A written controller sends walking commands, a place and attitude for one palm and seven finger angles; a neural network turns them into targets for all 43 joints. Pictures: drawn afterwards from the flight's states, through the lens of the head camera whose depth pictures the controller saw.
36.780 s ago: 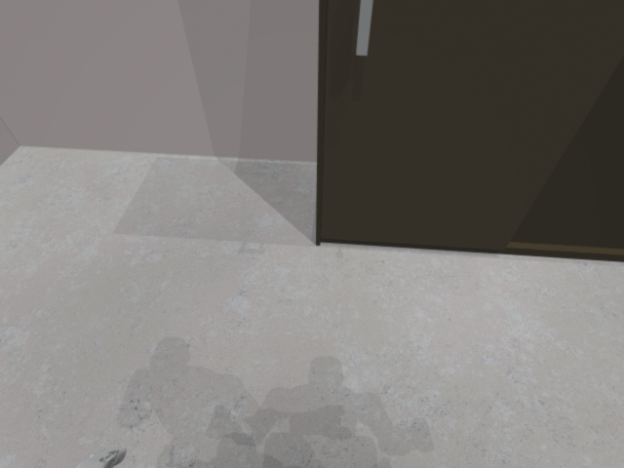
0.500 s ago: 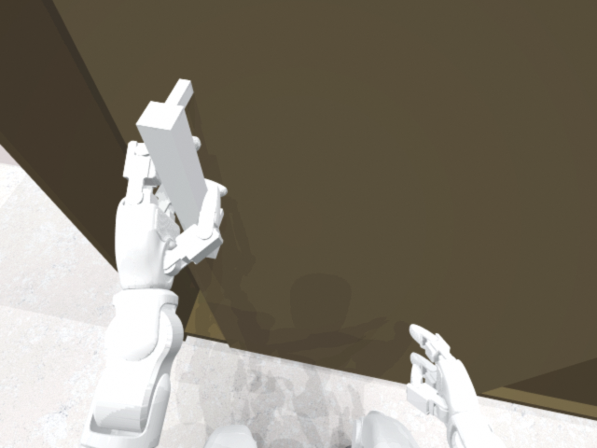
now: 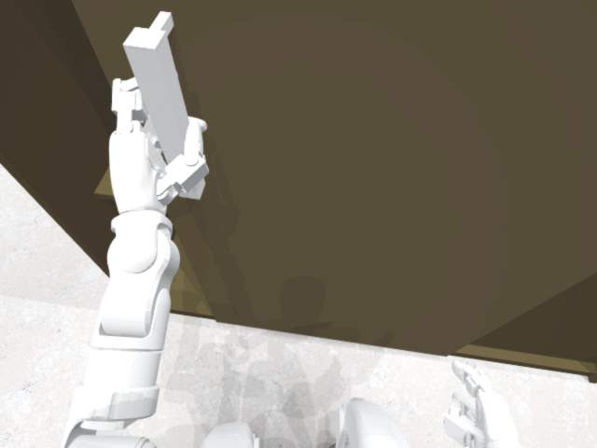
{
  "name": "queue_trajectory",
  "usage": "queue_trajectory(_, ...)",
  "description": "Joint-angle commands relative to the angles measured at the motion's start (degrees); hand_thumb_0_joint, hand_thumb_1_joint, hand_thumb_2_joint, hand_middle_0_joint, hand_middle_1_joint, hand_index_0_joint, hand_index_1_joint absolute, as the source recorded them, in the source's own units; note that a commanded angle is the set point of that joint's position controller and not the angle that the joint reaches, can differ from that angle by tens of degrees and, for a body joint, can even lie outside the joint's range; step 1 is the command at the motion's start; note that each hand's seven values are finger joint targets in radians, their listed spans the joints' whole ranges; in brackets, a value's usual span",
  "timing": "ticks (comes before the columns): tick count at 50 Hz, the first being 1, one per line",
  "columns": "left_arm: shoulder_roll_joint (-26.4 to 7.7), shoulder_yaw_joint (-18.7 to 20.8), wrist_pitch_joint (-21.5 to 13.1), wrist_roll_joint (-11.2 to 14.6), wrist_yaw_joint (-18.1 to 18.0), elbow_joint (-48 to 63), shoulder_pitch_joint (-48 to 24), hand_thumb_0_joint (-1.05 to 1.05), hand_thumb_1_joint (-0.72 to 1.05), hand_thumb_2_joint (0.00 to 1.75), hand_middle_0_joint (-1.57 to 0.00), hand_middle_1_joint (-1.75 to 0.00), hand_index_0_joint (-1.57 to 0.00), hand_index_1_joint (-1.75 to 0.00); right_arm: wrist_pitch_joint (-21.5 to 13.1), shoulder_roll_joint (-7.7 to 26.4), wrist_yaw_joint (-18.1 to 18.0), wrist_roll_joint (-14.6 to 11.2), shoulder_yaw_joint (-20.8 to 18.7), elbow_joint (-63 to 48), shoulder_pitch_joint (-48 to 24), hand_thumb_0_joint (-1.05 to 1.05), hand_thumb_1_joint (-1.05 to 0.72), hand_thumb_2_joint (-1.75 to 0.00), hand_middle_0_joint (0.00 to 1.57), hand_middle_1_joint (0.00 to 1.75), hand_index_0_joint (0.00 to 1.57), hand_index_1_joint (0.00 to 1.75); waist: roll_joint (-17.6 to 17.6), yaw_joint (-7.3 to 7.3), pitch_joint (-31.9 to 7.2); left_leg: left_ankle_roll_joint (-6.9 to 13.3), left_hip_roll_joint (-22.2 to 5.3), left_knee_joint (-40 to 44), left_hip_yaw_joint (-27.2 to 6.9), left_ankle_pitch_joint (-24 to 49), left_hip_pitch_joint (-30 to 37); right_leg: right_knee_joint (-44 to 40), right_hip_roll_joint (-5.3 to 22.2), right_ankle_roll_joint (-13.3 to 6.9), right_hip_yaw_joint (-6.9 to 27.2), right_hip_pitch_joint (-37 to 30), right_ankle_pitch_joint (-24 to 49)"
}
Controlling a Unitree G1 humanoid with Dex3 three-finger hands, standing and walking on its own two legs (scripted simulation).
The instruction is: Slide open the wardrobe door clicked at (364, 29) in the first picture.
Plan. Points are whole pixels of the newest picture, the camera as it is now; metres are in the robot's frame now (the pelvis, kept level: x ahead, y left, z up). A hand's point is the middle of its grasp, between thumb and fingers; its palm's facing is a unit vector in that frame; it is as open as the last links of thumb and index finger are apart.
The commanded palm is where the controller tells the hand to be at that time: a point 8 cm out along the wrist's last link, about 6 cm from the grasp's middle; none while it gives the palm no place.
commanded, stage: step sideways, sliding the door along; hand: left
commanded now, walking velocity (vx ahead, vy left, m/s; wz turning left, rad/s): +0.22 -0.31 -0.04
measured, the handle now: (180, 117) +0.42 +0.20 +0.17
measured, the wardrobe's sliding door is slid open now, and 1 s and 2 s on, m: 0.23 0.40 0.60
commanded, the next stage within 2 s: none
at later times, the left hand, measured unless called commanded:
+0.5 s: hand (277, 164) +0.38 +0.08 +0.17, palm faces +0.37 -0.93 -0.02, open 7.5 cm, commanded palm +0.34 +0.05 +0.15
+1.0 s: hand (355, 173) +0.38 -0.01 +0.17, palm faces +0.47 -0.88 -0.08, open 7.6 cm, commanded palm +0.34 -0.04 +0.17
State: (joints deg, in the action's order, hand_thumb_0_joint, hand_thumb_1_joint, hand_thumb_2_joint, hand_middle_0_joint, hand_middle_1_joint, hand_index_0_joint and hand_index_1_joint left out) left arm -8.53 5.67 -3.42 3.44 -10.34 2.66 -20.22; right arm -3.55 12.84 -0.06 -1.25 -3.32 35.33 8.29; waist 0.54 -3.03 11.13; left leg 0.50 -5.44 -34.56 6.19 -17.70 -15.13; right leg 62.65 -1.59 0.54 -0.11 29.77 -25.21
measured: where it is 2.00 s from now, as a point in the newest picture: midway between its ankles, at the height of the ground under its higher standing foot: outside the picture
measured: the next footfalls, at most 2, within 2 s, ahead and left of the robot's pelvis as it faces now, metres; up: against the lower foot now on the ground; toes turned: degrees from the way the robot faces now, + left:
right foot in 0.34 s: +0.00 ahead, -0.26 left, +0.00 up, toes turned -6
left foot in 0.52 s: +0.05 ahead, -0.02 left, +0.00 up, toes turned +11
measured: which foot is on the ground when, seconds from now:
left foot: down 0.00-0.34, up 0.36-0.50, down 0.52-0.92, up 0.94-1.00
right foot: up 0.00-0.32, down 0.34-0.50, up 0.52-0.90, down 0.92-1.00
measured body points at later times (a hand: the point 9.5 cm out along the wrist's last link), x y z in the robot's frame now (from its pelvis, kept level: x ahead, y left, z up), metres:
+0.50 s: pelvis -0.02 -0.12 -0.01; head +0.06 -0.13 +0.44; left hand +0.35 +0.13 +0.17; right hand +0.18 -0.36 -0.12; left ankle +0.01 -0.02 -0.73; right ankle -0.03 -0.26 -0.73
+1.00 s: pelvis +0.00 -0.25 -0.01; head +0.09 -0.26 +0.43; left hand +0.35 +0.04 +0.17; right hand +0.23 -0.45 -0.11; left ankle +0.00 -0.08 -0.71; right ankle +0.04 -0.40 -0.73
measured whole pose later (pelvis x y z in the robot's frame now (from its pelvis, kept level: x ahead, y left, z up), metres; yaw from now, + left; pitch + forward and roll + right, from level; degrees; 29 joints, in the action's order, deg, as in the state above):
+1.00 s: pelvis +0.00 -0.25 -0.01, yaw +2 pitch -1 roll -2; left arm -14.8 15.1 -2.6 6.1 -11.6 -4.5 -24.1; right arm -6.8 12.8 -1.2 -3.0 -0.7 34.5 3.4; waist -5.3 -4.9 12.2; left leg -3.7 -10.8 -51.6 -0.5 -31.9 -22.7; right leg 35.0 2.6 1.7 -5.5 17.3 -15.9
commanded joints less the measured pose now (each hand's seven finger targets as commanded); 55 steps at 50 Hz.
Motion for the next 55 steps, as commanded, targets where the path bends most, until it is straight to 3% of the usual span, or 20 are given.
queue_trajectory(1, 4.61, -18.63, -7.37, -0.84, 8.14, 19.87, -28.76, 0.00, 0.90, 0.90, -0.45, -1.40, -0.45, -1.40, -2.12, 7.85, 1.00, -0.25, -1.72, -8.54, -4.83, 0.00, -0.90, -0.90, 0.20, 0.30, 0.20, 0.30, -11.20, 4.19, -26.22, 6.17, -19.64, 9.98, -10.46, 38.51, 21.32, 8.70, 4.98, 1.35, 1.58, 7.52, 6.40)
queue_trajectory(13, 0.05, -13.80, -6.63, 0.85, 6.55, 8.95, -32.91, 0.00, 0.90, 0.90, -0.45, -1.40, -0.45, -1.40, -2.25, 6.21, -0.44, -1.03, -0.07, -8.03, -3.21, 0.00, -0.90, -0.90, 0.20, 0.30, 0.20, 0.30, -21.69, 4.51, -27.63, 3.73, -16.19, 4.30, -4.54, 36.47, 18.89, -29.21, -0.03, 1.59, -7.83, -14.31, 5.37)
queue_trajectory(15, -2.61, -12.20, -7.10, 0.19, 6.27, 8.21, -33.16, 0.00, 0.90, 0.90, -0.45, -1.40, -0.45, -1.40, -2.23, 5.18, -0.37, -2.15, 0.70, -8.05, -3.85, 0.00, -0.90, -0.90, 0.20, 0.30, 0.20, 0.30, -11.71, 3.22, -28.78, 0.83, -10.74, -4.17, -3.27, 24.07, 11.85, -42.82, 3.76, 0.48, -5.12, -24.46, 19.81)
queue_trajectory(17, -9.08, -8.94, -7.50, -0.60, 4.68, 8.31, -33.43, 0.00, 0.90, 0.90, -0.45, -1.40, -0.45, -1.40, -2.37, 2.07, -1.38, -2.08, 1.81, -8.16, -6.39, 0.00, -0.90, -0.90, 0.20, 0.30, 0.20, 0.30, 10.22, 2.75, -27.92, -1.94, -0.62, -20.96, 0.10, -16.82, -11.90, -39.10, 19.65, -6.89, 8.65, -35.93, 56.76)
queue_trajectory(19, -9.52, -7.34, -7.60, 0.53, 3.90, 11.75, -32.54, 0.00, 0.90, 0.90, -0.45, -1.40, -0.45, -1.40, -2.01, 4.85, -3.08, -1.60, 0.12, -6.40, -6.53, 0.00, -0.90, -0.90, 0.20, 0.30, 0.20, 0.30, 22.50, 0.86, -29.03, -2.55, 2.06, -33.13, -3.98, -23.96, -19.49, -33.61, 21.49, -12.21, 13.91, -41.84, 72.17)
queue_trajectory(23, -2.79, -11.02, -9.38, 0.24, 3.67, 13.51, -33.90, 0.00, 0.90, 0.90, -0.45, -1.40, -0.45, -1.40, -0.11, 3.91, -3.65, -0.81, 1.04, -5.27, -5.24, 0.00, -0.90, -0.90, 0.20, 0.30, 0.20, 0.30, 9.61, 4.48, -29.37, -2.77, 0.13, 6.11, 2.38, 2.32, 1.47, -21.96, 13.25, -7.26, -0.57, -31.41, 56.33)
queue_trajectory(24, -1.70, -12.54, -10.06, 0.83, 4.43, 15.23, -34.15, 0.00, 0.90, 0.90, -0.45, -1.40, -0.45, -1.40, 0.24, 5.35, -3.91, -0.41, -0.47, -5.77, -3.72, 0.00, -0.90, -0.90, 0.20, 0.30, 0.20, 0.30, 3.08, 6.26, -31.99, -0.32, -5.21, 10.23, -1.76, 22.11, 22.00, -13.75, 10.76, -3.51, -3.07, -14.67, 40.92)
queue_trajectory(25, 0.68, -14.45, -10.06, 2.10, 5.46, 17.11, -33.11, 0.00, 0.90, 0.90, -0.45, -1.40, -0.45, -1.40, -0.39, 8.66, -3.38, -0.11, -2.04, -7.66, -4.17, 0.00, -0.90, -0.90, 0.20, 0.30, 0.20, 0.30, -13.02, 5.01, -35.03, 8.36, -25.25, 8.28, -24.75, 53.67, 34.81, -2.13, 4.00, 1.03, -2.22, 3.99, 2.11)
queue_trajectory(26, 1.71, -14.77, -9.37, 1.24, 5.81, 13.18, -32.79, 0.00, 0.90, 0.90, -0.45, -1.40, -0.45, -1.40, 0.35, 8.88, -1.43, -0.98, -1.58, -8.54, -4.42, 0.00, -0.90, -0.90, 0.20, 0.30, 0.20, 0.30, -10.66, 4.41, -36.20, 11.44, -29.72, 7.48, -29.43, 56.94, 34.65, 6.56, 4.74, -0.44, 3.88, 3.54, -9.19)
queue_trajectory(34, 0.48, -14.05, -5.94, 0.09, 7.63, 14.53, -31.73, 0.00, 0.90, 0.90, -0.45, -1.40, -0.45, -1.40, -1.69, 7.75, 0.10, -0.74, -2.07, -8.29, -4.35, 0.00, -0.90, -0.90, 0.20, 0.30, 0.20, 0.30, -16.67, 4.35, -27.22, 5.11, -18.74, 9.60, -2.48, 43.09, 20.98, -0.68, 5.14, 2.51, -2.79, 0.58, 5.42)
queue_trajectory(42, -2.69, -11.07, -7.50, 0.39, 6.80, 12.67, -28.52, 0.00, 0.90, 0.90, -0.45, -1.40, -0.45, -1.40, -5.65, 6.49, 0.06, -1.56, -0.85, -9.91, -2.89, 0.00, -0.90, -0.90, 0.20, 0.30, 0.20, 0.30, -22.66, 4.66, -25.82, 2.18, -17.53, 5.20, -0.83, 44.25, 18.63, -25.63, 0.45, 2.30, -6.99, -14.05, 8.99)
queue_trajectory(44, -5.01, -9.38, -8.29, -0.07, 6.48, 13.37, -27.58, 0.00, 0.90, 0.90, -0.45, -1.40, -0.45, -1.40, -6.15, 5.57, 0.24, -2.31, -0.40, -9.96, -3.80, 0.00, -0.90, -0.90, 0.20, 0.30, 0.20, 0.30, -16.81, 3.58, -27.04, 1.02, -13.78, -1.86, -0.84, 34.08, 15.40, -37.00, 1.88, 2.02, -6.20, -21.55, 20.46)
queue_trajectory(45, -7.37, -8.61, -8.61, -0.72, 6.22, 14.07, -27.61, 0.00, 0.90, 0.90, -0.45, -1.40, -0.45, -1.40, -6.21, 3.96, -0.08, -2.88, 0.20, -9.94, -3.71, 0.00, -0.90, -0.90, 0.20, 0.30, 0.20, 0.30, -5.59, 3.44, -27.59, 0.80, -8.13, -9.32, 0.99, 20.14, 11.01, -41.86, 7.11, 0.88, -2.36, -24.41, 38.75)
queue_trajectory(46, -10.85, -6.82, -8.43, -1.31, 5.41, 12.58, -25.72, 0.00, 0.90, 0.90, -0.45, -1.40, -0.45, -1.40, -6.05, 2.43, -0.88, -2.64, 0.97, -9.54, -4.61, 0.00, -0.90, -0.90, 0.20, 0.30, 0.20, 0.30, 5.87, 4.04, -26.70, -0.69, -2.63, -16.01, 2.06, -6.37, -1.13, -38.90, 15.52, -2.98, 4.91, -29.79, 63.21)
queue_trajectory(47, -13.15, -5.20, -8.62, -1.43, 4.63, 17.36, -26.80, 0.00, 0.90, 0.90, -0.45, -1.40, -0.45, -1.40, -6.38, 1.60, -1.62, -1.86, 1.63, -9.71, -6.96, 0.00, -0.90, -0.90, 0.20, 0.30, 0.20, 0.30, 6.94, 2.50, -26.18, -3.77, 0.78, -22.71, 0.42, -20.18, -7.46, -36.48, 20.31, -5.01, 7.78, -29.52, 77.51)
queue_trajectory(49, -12.05, -3.13, -8.57, 0.22, 4.19, 20.30, -22.26, 0.00, 0.90, 0.90, -0.45, -1.40, -0.45, -1.40, -6.11, 3.68, -3.04, -1.91, -0.02, -7.94, -5.49, 0.00, -0.90, -0.90, 0.20, 0.30, 0.20, 0.30, 23.26, 1.54, -30.57, -3.21, 2.01, -30.81, -5.60, -24.35, -12.33, -31.41, 21.61, -11.17, 13.55, -36.33, 83.42)
queue_trajectory(51, -8.51, -4.41, -9.39, 0.57, 3.10, 23.06, -23.57, 0.00, 0.90, 0.90, -0.45, -1.40, -0.45, -1.40, -5.31, 2.91, -3.45, -2.01, 1.67, -6.05, -6.19, 0.00, -0.90, -0.90, 0.20, 0.30, 0.20, 0.30, 13.28, 4.07, -30.69, -3.30, 0.09, -10.20, -4.54, -16.92, -9.26, -26.69, 19.07, -10.00, 7.13, -38.15, 79.56)
queue_trajectory(53, -7.72, -5.76, -10.98, 0.57, 3.80, 24.41, -22.56, 0.00, 0.90, 0.90, -0.45, -1.40, -0.45, -1.40, -3.15, 4.20, -4.00, -1.32, 0.15, -6.69, -4.53, 0.00, -0.90, -0.90, 0.20, 0.30, 0.20, 0.30, 7.32, 5.78, -33.19, -3.08, -3.60, 9.57, -1.77, 16.98, 12.61, -19.15, 12.49, -4.13, 0.14, -24.31, 57.97)
queue_trajectory(54, -5.94, -7.34, -11.09, 1.41, 4.84, 26.67, -22.76, 0.00, 0.90, 0.90, -0.45, -1.40, -0.45, -1.40, -3.20, 7.94, -3.77, -0.72, -2.24, -8.15, -4.90, 0.00, -0.90, -0.90, 0.20, 0.30, 0.20, 0.30, -6.31, 5.25, -34.65, 4.57, -20.73, 8.89, -19.40, 56.26, 29.58, -10.77, 5.61, 1.24, -2.26, -3.20, 20.22)
queue_trajectory(55, -3.31, -8.77, -11.13, 0.36, 5.99, 24.47, -23.61, 0.00, 0.90, 0.90, -0.45, -1.40, -0.45, -1.40, -3.30, 8.28, -1.60, -0.28, -2.33, -8.82, -5.04, 0.00, -0.90, -0.90, 0.20, 0.30, 0.20, 0.30, -9.85, 3.41, -37.33, 9.94, -29.94, 7.80, -23.75, 71.05, 31.60, -1.77, 3.99, 1.20, 2.55, 0.25, -9.83)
